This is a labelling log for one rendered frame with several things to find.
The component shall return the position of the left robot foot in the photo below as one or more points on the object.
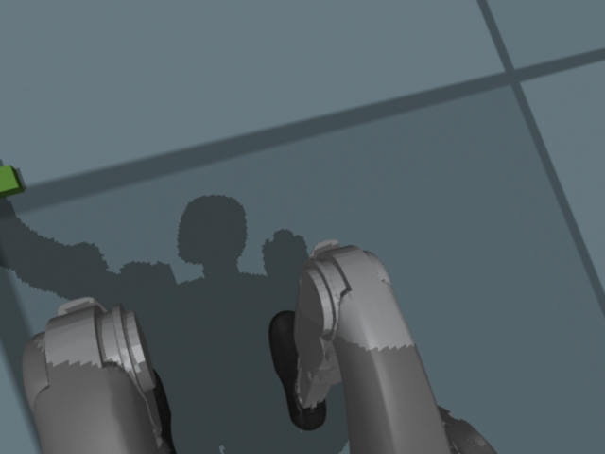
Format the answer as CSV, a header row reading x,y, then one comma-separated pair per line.
x,y
165,415

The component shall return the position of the right robot foot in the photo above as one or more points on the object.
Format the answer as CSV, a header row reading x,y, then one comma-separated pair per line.
x,y
285,360

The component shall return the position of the right robot hand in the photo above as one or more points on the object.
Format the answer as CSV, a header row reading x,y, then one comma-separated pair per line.
x,y
462,437

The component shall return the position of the small box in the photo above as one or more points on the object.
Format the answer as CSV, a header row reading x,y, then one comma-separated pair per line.
x,y
10,183

